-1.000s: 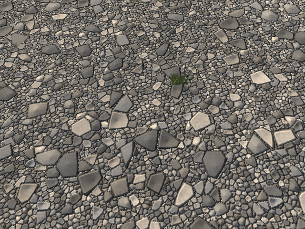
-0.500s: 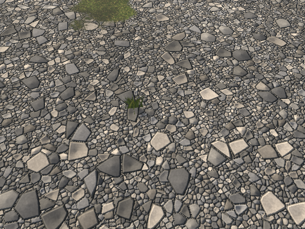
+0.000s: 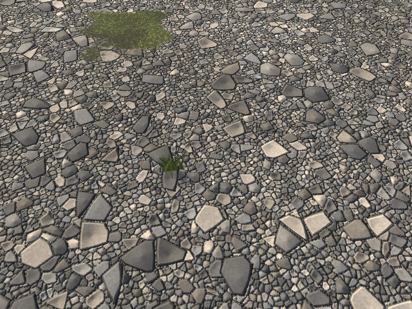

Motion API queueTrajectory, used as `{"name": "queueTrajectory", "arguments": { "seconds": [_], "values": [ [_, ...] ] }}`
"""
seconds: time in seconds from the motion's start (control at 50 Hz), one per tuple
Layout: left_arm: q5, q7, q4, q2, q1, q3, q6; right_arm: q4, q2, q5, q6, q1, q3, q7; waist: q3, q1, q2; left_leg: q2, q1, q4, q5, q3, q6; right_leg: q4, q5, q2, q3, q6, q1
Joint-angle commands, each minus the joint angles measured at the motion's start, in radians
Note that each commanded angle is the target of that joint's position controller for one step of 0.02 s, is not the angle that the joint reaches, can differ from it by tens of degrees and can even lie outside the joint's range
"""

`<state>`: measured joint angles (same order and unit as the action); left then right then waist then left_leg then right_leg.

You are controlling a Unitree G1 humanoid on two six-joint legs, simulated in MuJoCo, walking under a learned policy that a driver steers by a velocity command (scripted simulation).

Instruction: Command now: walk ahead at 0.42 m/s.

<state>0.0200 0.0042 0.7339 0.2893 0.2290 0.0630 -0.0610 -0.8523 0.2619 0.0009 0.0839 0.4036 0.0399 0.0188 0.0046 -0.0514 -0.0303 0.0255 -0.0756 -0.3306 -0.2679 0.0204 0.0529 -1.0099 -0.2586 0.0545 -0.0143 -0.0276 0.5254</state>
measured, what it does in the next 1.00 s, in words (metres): walks ahead, turning left: right foot, then left foot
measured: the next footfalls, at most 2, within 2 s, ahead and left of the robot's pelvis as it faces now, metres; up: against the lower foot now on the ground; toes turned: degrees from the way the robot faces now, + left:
right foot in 0.26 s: +0.32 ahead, -0.16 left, +0.00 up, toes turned +1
left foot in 0.76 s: +0.31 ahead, +0.09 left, +0.00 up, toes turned +21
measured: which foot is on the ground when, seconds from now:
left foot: down 0.00-0.26, up 0.28-0.74, down 0.76-1.00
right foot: up 0.00-0.24, down 0.26-0.78, up 0.80-1.00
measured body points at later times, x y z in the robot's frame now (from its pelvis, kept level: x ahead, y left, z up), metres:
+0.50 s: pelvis +0.21 -0.07 -0.01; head +0.26 -0.07 +0.44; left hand +0.33 +0.21 -0.11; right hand +0.34 -0.36 -0.13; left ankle +0.21 +0.08 -0.67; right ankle +0.28 -0.16 -0.75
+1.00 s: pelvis +0.28 -0.02 +0.00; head +0.32 +0.02 +0.44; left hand +0.32 +0.31 -0.12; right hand +0.55 -0.22 -0.08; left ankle +0.28 +0.08 -0.75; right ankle +0.35 -0.17 -0.68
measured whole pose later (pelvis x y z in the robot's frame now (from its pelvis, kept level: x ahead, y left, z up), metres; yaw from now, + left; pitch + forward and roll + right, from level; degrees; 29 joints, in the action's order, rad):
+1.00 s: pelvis +0.28 -0.02 +0.00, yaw +25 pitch +2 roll -2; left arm 0.00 -0.02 0.78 0.33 0.05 0.08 0.01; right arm -0.60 0.32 0.01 -0.03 0.18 0.07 -0.02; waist 0.08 -0.01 -0.02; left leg 0.03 -0.32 -0.45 -0.17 -0.07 0.05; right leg -0.97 -0.40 0.00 -0.04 0.08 0.51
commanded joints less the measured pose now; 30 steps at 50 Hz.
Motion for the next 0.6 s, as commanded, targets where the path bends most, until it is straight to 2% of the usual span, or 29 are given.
{"name": "queueTrajectory", "arguments": {
  "seconds": [0.02, 0.08, 0.12, 0.16, 0.18, 0.2, 0.22, 0.24, 0.26, 0.28, 0.3, 0.32, 0.34, 0.36, 0.38, 0.4, 0.44, 0.5, 0.56, 0.6],
  "values": [
    [-0.007, 0.016, -0.106, 0.029, -0.147, 0.001, -0.022, 0.054, 0.142, 0.004, 0.003, -0.008, 0.026, -0.013, 0.076, -0.018, 0.113, -0.223, 0.102, 0.208, 0.181, -0.207, 0.146, 0.149, 0.122, 0.035, 0.003, 0.031, 0.229],
    [-0.001, 0.029, -0.135, 0.004, -0.239, -0.015, -0.028, 0.044, 0.176, 0.006, -0.006, 0.017, 0.032, -0.023, 0.092, -0.043, 0.12, -0.208, 0.03, 0.219, 0.226, -0.129, 0.138, 0.343, 0.25, 0.005, 0.035, 0.052, 0.122],
    [0.004, 0.038, -0.148, 0.015, -0.279, -0.016, -0.029, 0.032, 0.189, 0.012, -0.009, 0.044, 0.036, -0.025, 0.109, -0.05, 0.122, -0.232, 0.012, 0.227, 0.218, -0.124, 0.141, 0.405, 0.294, -0.008, 0.04, 0.049, 0.07],
    [0.007, 0.045, -0.163, 0.035, -0.308, -0.012, -0.032, 0.019, 0.188, 0.022, -0.013, 0.055, 0.038, -0.025, 0.129, -0.039, 0.121, -0.264, 0.04, 0.213, 0.242, -0.137, 0.132, 0.449, 0.29, -0.009, 0.015, 0.025, 0.057],
    [0.007, 0.047, -0.168, 0.049, -0.308, -0.007, -0.036, 0.016, 0.19, 0.025, -0.016, 0.054, 0.041, -0.026, 0.13, -0.023, 0.12, -0.279, 0.066, 0.194, 0.279, -0.147, 0.124, 0.471, 0.27, -0.013, 0.006, 0.011, 0.049],
    [0.002, 0.048, -0.165, 0.066, -0.289, 0.0, -0.04, 0.014, 0.196, 0.023, -0.022, 0.044, 0.044, -0.028, 0.12, 0.0, 0.122, -0.28, 0.09, 0.148, 0.393, -0.15, 0.109, 0.494, 0.249, -0.026, 0.002, -0.002, 0.012],
    [-0.007, 0.044, -0.153, 0.091, -0.234, 0.012, -0.043, 0.017, 0.211, 0.02, -0.028, 0.033, 0.049, -0.03, 0.074, 0.037, 0.135, -0.267, 0.109, 0.062, 0.589, -0.143, 0.089, 0.506, 0.23, -0.054, 0.017, -0.017, -0.075],
    [-0.016, 0.034, -0.117, 0.124, -0.109, 0.031, -0.046, 0.022, 0.215, 0.018, -0.035, 0.015, 0.05, -0.033, -0.017, 0.108, 0.137, -0.226, 0.088, -0.09, 0.754, -0.118, 0.058, 0.532, 0.273, -0.081, 0.038, -0.043, -0.255],
    [-0.028, 0.022, -0.083, 0.167, 0.031, 0.047, -0.046, 0.038, 0.192, 0.01, -0.035, 0.009, 0.042, -0.035, -0.134, 0.171, 0.125, -0.169, -0.027, -0.284, 0.684, -0.098, 0.012, 0.517, 0.416, -0.021, 0.0, -0.072, -0.505],
    [-0.053, 0.008, -0.069, 0.258, 0.154, 0.063, -0.037, 0.073, 0.099, -0.026, -0.03, 0.066, 0.014, -0.035, -0.321, 0.166, -0.097, -0.052, -0.309, -0.634, 0.174, -0.06, -0.046, 0.428, 0.663, 0.24, -0.257, -0.153, -0.866],
    [-0.056, 0.016, -0.082, 0.249, 0.131, 0.052, -0.026, 0.054, 0.049, 0.007, -0.025, 0.206, -0.001, -0.035, -0.494, 0.109, -0.292, 0.052, -0.47, -0.888, -0.414, -0.162, -0.079, 0.552, 0.613, 0.418, -0.599, -0.273, -0.963],
    [-0.041, 0.016, -0.097, 0.166, 0.068, 0.032, -0.017, 0.048, 0.17, 0.035, -0.031, 0.123, 0.034, -0.037, -0.377, 0.126, -0.164, -0.008, -0.5, -0.969, -0.362, -0.199, -0.084, 0.607, 0.539, 0.359, -0.498, -0.235, -0.807],
    [-0.024, 0.014, -0.093, 0.118, -0.003, 0.016, -0.014, 0.076, 0.184, 0.043, -0.042, 0.034, 0.043, -0.043, -0.22, 0.105, -0.118, -0.045, -0.555, -0.96, -0.304, -0.14, -0.086, 0.621, 0.538, 0.323, -0.336, -0.203, -0.672],
    [-0.022, 0.016, -0.082, 0.091, -0.051, 0.008, -0.016, 0.073, 0.164, 0.029, -0.054, 0.01, 0.043, -0.052, -0.152, 0.074, -0.051, -0.084, -0.525, -0.923, -0.241, -0.123, -0.094, 0.649, 0.566, 0.275, -0.243, -0.186, -0.542],
    [-0.029, 0.02, -0.074, 0.071, -0.099, 0.005, -0.019, 0.069, 0.148, 0.02, -0.074, 0.019, 0.049, -0.057, -0.107, 0.039, -0.054, -0.11, -0.464, -0.884, -0.194, -0.118, -0.101, 0.685, 0.56, 0.236, -0.155, -0.173, -0.426],
    [-0.044, 0.022, -0.065, 0.073, -0.131, 0.007, -0.026, 0.069, 0.129, 0.021, -0.094, 0.044, 0.05, -0.059, -0.091, 0.01, -0.086, -0.119, -0.388, -0.881, -0.152, -0.106, -0.105, 0.724, 0.546, 0.219, -0.101, -0.171, -0.327],
    [-0.055, 0.018, -0.053, 0.073, -0.175, 0.008, -0.038, 0.086, 0.108, 0.022, -0.118, 0.047, 0.054, -0.063, -0.065, -0.008, -0.089, -0.117, -0.361, -0.859, -0.112, -0.085, -0.119, 0.777, 0.523, 0.22, -0.032, -0.205, -0.247],
    [-0.047, -0.004, -0.021, 0.105, -0.175, 0.02, -0.033, 0.148, 0.106, 0.009, -0.127, -0.043, 0.056, -0.061, -0.041, 0.004, -0.069, -0.143, -0.42, -0.727, -0.019, -0.09, -0.124, 0.811, 0.449, 0.24, 0.019, -0.222, -0.273],
    [-0.038, -0.022, -0.007, 0.132, -0.179, 0.027, -0.008, 0.19, 0.1, 0.008, -0.126, -0.118, 0.049, -0.041, -0.037, 0.028, -0.045, -0.153, -0.408, -0.589, 0.063, -0.065, -0.117, 0.822, 0.354, 0.239, 0.07, -0.22, -0.309],
    [-0.033, -0.024, 0.001, 0.156, -0.172, 0.033, 0.009, 0.218, 0.106, 0.01, -0.128, -0.165, 0.048, -0.027, -0.028, 0.045, -0.033, -0.149, -0.396, -0.517, 0.068, -0.042, -0.109, 0.815, 0.334, 0.251, 0.088, -0.219, -0.336]
  ]
}}
Velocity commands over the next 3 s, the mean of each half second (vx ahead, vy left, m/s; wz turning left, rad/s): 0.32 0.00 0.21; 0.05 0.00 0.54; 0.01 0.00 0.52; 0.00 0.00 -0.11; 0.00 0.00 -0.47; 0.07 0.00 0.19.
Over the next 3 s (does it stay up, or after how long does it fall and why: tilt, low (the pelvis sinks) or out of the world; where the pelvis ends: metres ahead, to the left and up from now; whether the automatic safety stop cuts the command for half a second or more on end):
stays up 0.35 -0.01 -0.01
